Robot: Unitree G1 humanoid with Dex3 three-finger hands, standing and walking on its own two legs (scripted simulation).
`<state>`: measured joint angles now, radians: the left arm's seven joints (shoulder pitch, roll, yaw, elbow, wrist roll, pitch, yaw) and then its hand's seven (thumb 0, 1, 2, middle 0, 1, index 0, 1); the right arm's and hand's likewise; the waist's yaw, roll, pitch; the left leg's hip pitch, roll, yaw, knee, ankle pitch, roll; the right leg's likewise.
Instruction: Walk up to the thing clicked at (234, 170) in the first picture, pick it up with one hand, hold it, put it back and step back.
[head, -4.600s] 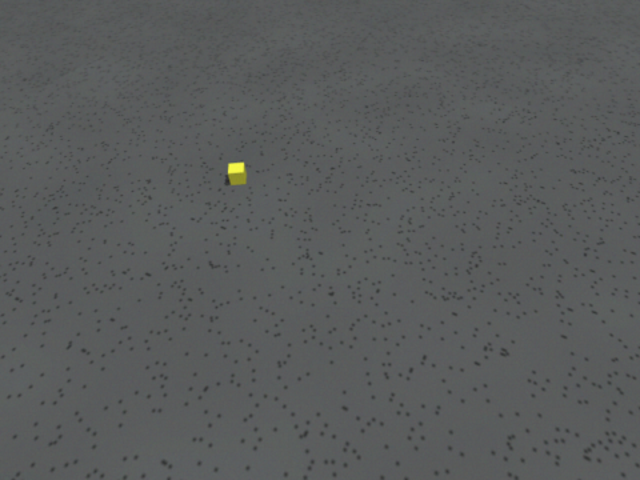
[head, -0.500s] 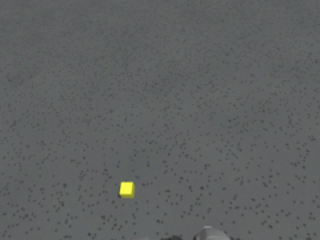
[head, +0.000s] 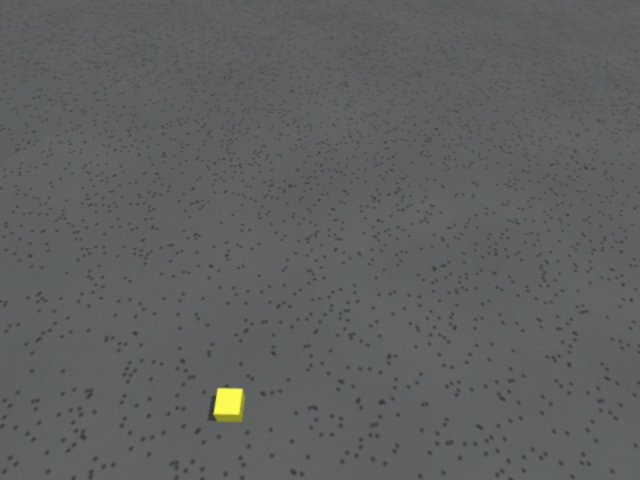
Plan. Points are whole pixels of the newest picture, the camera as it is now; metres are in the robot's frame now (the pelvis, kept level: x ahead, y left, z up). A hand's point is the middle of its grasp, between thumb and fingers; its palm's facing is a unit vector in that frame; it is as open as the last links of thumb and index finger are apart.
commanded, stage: walk up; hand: left
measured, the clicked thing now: (229, 405) +0.42 +0.25 -0.73
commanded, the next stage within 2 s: stand in 1.38 s
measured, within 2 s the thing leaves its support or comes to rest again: neither
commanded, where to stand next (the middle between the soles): +0.05 -0.02 m, yaw +1 degrees
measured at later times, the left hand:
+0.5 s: hand out of the picture +0.11 +0.23 -0.14, palm faces -0.02 -0.93 -0.36, open 7.4 cm
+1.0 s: hand out of the picture +0.12 +0.24 -0.14, palm faces -0.04 -0.94 -0.33, open 7.4 cm
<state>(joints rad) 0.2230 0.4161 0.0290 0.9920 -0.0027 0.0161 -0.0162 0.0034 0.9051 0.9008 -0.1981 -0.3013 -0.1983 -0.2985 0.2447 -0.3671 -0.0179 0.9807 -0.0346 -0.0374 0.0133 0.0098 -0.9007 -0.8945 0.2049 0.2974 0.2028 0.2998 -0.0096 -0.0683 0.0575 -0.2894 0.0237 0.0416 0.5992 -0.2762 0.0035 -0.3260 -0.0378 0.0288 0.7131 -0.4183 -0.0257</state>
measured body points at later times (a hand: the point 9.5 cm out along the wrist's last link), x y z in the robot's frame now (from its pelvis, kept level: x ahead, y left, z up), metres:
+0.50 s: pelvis +0.02 -0.02 +0.01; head +0.03 -0.03 +0.46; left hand +0.11 +0.28 -0.11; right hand +0.12 -0.33 -0.12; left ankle +0.03 +0.12 -0.73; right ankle +0.02 -0.14 -0.73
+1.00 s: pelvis +0.03 -0.01 +0.02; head +0.04 -0.01 +0.47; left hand +0.13 +0.29 -0.12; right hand +0.09 -0.33 -0.11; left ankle +0.03 +0.12 -0.73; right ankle +0.02 -0.14 -0.73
